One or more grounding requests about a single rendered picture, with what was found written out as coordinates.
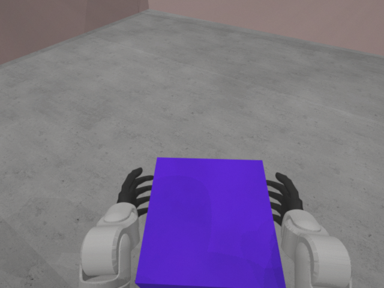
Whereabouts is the robot right forearm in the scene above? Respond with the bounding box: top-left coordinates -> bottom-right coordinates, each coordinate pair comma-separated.
281,209 -> 352,288

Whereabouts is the right robot hand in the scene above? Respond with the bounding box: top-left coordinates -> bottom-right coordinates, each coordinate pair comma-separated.
266,172 -> 303,226

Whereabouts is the left robot hand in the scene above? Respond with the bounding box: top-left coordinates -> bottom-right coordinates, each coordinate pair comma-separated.
117,167 -> 154,217

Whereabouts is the robot left forearm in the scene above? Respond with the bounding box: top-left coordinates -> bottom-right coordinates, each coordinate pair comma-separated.
79,202 -> 140,288

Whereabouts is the carton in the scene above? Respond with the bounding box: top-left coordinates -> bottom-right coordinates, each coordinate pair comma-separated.
135,157 -> 286,288

